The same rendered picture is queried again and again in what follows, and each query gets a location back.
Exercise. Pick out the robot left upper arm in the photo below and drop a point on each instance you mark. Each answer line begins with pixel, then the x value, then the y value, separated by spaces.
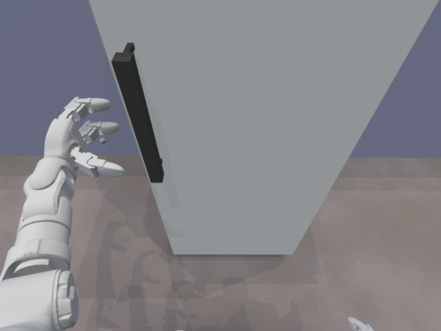
pixel 45 301

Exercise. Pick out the fridge door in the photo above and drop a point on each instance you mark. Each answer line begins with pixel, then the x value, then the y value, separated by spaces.
pixel 256 105

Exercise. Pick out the robot left forearm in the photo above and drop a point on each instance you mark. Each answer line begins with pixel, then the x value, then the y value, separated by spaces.
pixel 42 242

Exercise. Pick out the robot left hand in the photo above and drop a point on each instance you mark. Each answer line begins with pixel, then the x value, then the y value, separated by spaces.
pixel 63 137

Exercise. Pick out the handle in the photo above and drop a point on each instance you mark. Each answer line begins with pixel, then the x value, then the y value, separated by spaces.
pixel 127 75

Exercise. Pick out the robot right hand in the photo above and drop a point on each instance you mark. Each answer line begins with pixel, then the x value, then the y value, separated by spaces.
pixel 356 325

